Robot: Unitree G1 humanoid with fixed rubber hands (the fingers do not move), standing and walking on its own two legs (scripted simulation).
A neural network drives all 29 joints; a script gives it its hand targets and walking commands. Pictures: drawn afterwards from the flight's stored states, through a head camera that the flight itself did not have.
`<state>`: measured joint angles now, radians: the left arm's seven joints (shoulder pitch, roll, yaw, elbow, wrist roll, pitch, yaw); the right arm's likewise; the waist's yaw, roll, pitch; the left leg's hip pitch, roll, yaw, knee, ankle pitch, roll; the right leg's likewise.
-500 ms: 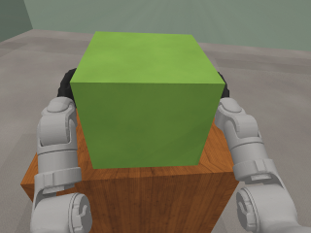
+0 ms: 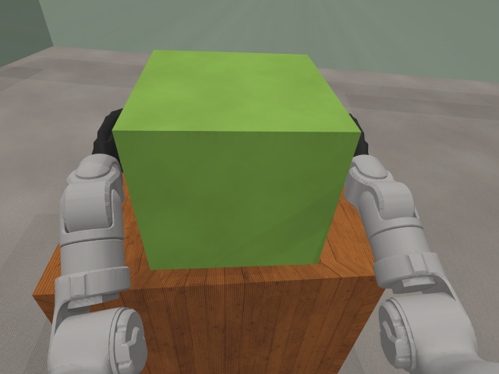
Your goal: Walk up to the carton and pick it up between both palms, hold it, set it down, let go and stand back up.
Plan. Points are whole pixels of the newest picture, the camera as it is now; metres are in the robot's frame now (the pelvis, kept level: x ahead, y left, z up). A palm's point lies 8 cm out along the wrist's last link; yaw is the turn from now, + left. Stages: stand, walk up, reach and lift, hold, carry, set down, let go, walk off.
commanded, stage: hold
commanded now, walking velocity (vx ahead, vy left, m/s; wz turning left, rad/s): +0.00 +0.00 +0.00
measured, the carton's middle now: (234, 154) +0.43 +0.00 +0.20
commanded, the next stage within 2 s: none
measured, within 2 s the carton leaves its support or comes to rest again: neither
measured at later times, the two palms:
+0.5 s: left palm (107, 162) +0.36 +0.19 +0.23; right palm (352, 161) +0.36 -0.18 +0.23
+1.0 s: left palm (108, 161) +0.36 +0.19 +0.23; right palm (352, 160) +0.36 -0.18 +0.23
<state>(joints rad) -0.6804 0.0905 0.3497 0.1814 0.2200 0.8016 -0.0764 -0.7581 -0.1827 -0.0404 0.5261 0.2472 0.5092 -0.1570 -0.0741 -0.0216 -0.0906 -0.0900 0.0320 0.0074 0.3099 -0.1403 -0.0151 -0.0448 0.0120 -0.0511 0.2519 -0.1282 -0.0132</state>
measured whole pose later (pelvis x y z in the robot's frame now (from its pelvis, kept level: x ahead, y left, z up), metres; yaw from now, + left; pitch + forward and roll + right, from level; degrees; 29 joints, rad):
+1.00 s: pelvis +0.00 +0.00 +0.00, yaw +0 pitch -5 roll -1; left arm -0.68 0.09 0.35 0.18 0.22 0.80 -0.08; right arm -0.75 -0.18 -0.04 0.52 0.25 0.51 -0.16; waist -0.08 -0.02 -0.09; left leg -0.09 0.03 0.01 0.31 -0.14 -0.02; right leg -0.04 0.01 -0.05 0.25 -0.13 -0.01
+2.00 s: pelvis +0.00 +0.00 +0.00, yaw +0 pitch -5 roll -1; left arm -0.68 0.09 0.35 0.18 0.22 0.80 -0.08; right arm -0.75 -0.18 -0.03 0.52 0.25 0.51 -0.16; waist -0.08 -0.02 -0.09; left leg -0.08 0.03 0.01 0.31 -0.14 -0.02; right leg -0.04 0.01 -0.05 0.25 -0.13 -0.01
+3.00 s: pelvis +0.00 +0.00 +0.00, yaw +0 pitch -5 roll -1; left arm -0.67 0.09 0.35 0.17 0.22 0.81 -0.08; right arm -0.75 -0.18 -0.03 0.51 0.25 0.51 -0.16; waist -0.07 -0.02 -0.09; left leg -0.08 0.03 0.00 0.31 -0.14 -0.01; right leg -0.04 0.01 -0.05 0.25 -0.13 -0.01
